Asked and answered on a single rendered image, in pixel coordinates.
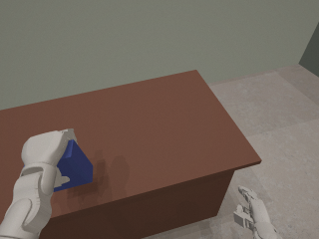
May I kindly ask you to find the left robot hand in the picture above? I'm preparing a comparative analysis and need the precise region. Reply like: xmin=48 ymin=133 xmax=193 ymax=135
xmin=21 ymin=128 xmax=78 ymax=188

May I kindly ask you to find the sponge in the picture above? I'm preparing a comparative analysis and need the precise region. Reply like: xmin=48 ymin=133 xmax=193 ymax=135
xmin=23 ymin=139 xmax=94 ymax=192

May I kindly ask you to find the right robot hand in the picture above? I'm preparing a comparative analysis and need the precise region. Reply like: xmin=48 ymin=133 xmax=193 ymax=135
xmin=233 ymin=185 xmax=271 ymax=231

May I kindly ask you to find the left robot forearm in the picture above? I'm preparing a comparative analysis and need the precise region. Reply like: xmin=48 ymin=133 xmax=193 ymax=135
xmin=0 ymin=162 xmax=57 ymax=239

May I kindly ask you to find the table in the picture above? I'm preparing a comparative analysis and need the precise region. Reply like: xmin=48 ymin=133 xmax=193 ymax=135
xmin=0 ymin=70 xmax=262 ymax=239

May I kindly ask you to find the right robot forearm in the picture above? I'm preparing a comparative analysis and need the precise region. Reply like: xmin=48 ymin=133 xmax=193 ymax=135
xmin=252 ymin=221 xmax=283 ymax=239

